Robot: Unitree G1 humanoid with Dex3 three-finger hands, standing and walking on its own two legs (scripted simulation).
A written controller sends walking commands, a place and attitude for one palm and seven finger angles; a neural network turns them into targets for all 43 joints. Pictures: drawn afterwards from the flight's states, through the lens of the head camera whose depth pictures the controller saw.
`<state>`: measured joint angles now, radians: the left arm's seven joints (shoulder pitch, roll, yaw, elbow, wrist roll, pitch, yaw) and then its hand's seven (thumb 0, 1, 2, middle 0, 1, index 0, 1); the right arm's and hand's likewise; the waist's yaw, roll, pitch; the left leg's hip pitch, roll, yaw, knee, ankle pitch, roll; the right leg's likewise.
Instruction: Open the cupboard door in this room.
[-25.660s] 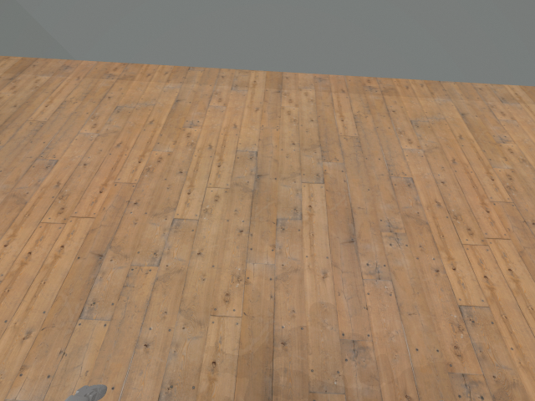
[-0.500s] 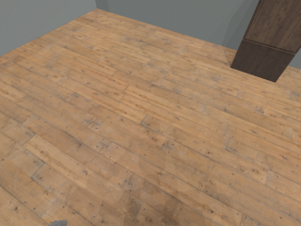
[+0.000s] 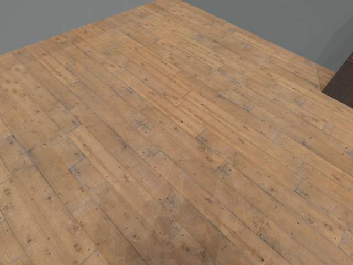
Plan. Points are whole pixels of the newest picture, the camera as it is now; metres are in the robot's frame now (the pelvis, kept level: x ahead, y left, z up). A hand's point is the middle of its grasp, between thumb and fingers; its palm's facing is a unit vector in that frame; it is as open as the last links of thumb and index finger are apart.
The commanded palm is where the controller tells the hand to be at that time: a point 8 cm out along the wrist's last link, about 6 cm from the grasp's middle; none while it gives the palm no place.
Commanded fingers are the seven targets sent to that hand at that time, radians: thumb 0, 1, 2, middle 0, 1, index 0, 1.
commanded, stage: turn or walk to find it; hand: left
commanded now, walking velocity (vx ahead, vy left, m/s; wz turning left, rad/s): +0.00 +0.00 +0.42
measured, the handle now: out of the picture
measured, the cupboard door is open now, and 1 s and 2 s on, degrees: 0 0 0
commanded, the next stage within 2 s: none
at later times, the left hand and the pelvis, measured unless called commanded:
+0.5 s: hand out of the picture +0.00 +0.17 -0.14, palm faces +0.26 -0.92 -0.29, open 7.4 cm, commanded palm none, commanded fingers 0.00 0.90 0.90 -0.20 -0.30 -0.20 -0.30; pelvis -0.02 -0.05 +0.01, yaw +14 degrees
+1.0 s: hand out of the picture -0.17 +0.15 -0.17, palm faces +0.52 -0.82 -0.23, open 7.4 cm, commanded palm none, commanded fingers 0.00 0.90 0.90 -0.20 -0.30 -0.20 -0.30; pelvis -0.07 -0.03 +0.01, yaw +29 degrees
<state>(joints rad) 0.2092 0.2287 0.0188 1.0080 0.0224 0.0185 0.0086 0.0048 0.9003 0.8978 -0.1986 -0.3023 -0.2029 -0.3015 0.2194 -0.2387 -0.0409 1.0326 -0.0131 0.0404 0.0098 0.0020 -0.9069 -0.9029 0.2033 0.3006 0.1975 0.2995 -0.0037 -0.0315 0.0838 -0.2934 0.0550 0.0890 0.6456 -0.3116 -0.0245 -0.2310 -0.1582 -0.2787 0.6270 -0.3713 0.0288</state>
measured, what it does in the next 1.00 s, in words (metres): steps on the spot, turning left: right foot, then left foot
